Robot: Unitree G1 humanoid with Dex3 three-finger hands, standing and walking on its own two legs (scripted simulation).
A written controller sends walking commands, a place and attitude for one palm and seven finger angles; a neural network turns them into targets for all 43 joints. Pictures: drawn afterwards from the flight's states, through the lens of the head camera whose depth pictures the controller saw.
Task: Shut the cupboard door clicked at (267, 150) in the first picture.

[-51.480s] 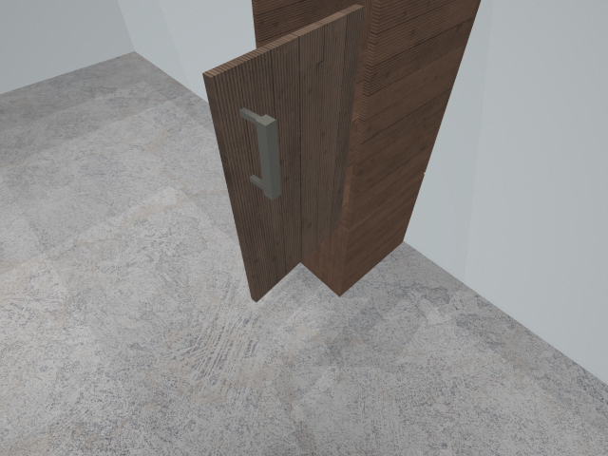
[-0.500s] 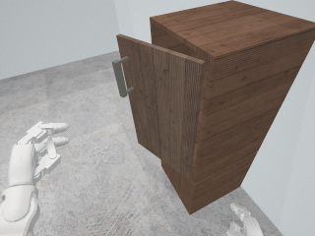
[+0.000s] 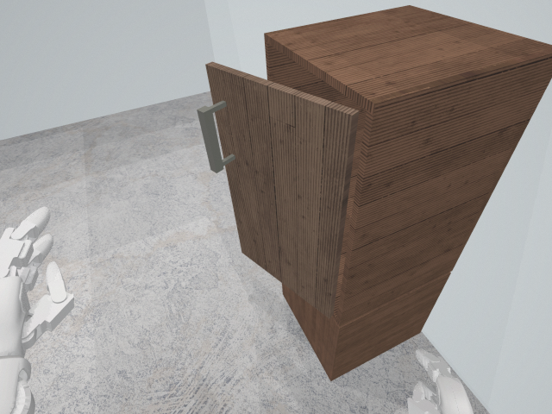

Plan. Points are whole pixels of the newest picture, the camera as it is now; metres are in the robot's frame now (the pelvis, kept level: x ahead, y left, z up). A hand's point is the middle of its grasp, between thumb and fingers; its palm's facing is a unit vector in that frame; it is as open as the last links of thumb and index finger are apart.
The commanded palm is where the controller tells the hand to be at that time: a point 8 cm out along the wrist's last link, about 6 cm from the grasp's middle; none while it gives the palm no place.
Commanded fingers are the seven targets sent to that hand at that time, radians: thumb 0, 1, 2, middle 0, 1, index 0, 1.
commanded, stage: draw the hand back to the body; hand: left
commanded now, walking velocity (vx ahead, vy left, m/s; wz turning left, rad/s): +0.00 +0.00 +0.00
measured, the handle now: (218, 137) +0.62 +0.20 +0.10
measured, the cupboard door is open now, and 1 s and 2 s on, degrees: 22 22 22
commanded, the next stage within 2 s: step back with the hand held close in 0.04 s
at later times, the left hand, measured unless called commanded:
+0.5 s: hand (54, 304) +0.18 +0.28 +0.15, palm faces +0.36 -0.79 -0.49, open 7.4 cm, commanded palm +0.13 +0.32 +0.17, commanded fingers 0.00 0.90 0.90 -0.20 -0.30 -0.20 -0.30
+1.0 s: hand out of the picture +0.10 +0.30 +0.16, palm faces +0.48 -0.76 -0.43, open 7.4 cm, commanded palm +0.04 +0.34 +0.17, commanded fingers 0.00 0.90 0.90 -0.20 -0.30 -0.20 -0.30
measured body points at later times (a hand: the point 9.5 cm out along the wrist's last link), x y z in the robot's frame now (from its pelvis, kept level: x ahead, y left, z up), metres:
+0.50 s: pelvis -0.02 +0.02 +0.00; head -0.02 +0.00 +0.45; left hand +0.16 +0.32 +0.18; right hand +0.15 -0.23 -0.09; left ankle +0.00 +0.11 -0.74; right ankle -0.04 -0.10 -0.74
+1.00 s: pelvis -0.09 +0.04 -0.02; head -0.09 +0.04 +0.43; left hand +0.07 +0.34 +0.18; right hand +0.07 -0.20 -0.10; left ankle +0.00 +0.11 -0.74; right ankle -0.04 -0.10 -0.74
